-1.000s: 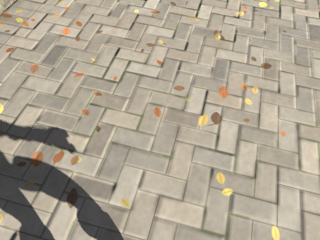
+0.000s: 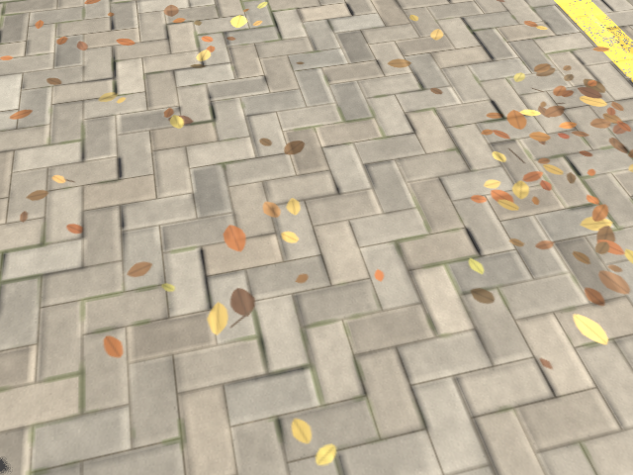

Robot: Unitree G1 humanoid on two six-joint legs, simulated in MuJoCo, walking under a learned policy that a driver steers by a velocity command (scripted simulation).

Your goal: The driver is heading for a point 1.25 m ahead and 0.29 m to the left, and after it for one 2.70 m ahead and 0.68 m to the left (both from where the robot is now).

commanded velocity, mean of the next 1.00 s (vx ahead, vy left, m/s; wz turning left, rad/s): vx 0.32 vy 0.00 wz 0.40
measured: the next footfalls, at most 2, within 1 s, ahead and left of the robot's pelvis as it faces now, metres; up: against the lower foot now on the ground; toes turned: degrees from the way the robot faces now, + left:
right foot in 0.30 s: +0.35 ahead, -0.12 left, +0.00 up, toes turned +8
left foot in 0.72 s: +0.26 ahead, +0.12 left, +0.00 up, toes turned +24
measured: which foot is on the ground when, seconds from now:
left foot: down 0.00-0.30, up 0.32-0.70, down 0.72-1.00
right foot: up 0.00-0.28, down 0.30-0.72, up 0.74-1.00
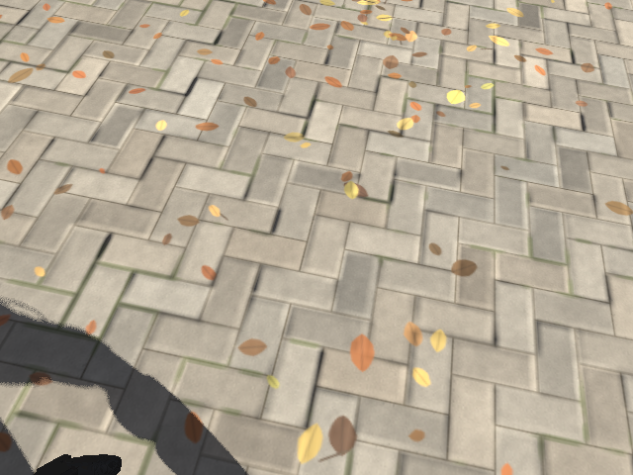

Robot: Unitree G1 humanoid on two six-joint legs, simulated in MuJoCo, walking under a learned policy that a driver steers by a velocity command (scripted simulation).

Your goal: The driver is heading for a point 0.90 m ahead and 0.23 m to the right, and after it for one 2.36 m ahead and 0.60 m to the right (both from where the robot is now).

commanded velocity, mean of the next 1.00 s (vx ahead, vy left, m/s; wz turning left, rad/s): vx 0.49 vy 0.00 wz -0.41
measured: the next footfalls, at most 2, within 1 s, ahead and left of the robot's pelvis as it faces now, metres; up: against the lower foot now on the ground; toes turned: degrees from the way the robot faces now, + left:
right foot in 0.20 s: +0.30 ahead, -0.14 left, +0.00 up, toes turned -4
left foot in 0.68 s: +0.61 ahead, +0.02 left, +0.00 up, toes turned -22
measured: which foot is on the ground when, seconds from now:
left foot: down 0.00-0.22, up 0.24-0.66, down 0.68-1.00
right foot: up 0.00-0.18, down 0.20-0.68, up 0.70-1.00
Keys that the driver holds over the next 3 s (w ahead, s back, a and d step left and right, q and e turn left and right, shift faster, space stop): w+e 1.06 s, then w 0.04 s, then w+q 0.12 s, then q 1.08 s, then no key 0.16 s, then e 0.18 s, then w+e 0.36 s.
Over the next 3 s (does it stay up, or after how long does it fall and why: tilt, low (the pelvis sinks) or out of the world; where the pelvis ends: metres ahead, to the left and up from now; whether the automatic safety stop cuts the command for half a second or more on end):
stays up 0.91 -0.36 -0.02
